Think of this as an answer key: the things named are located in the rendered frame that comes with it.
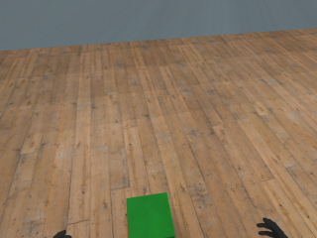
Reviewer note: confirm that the right robot hand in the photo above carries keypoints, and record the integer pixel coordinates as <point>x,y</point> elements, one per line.
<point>275,232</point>

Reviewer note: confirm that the carton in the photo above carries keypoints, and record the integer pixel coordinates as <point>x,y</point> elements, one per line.
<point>149,216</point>

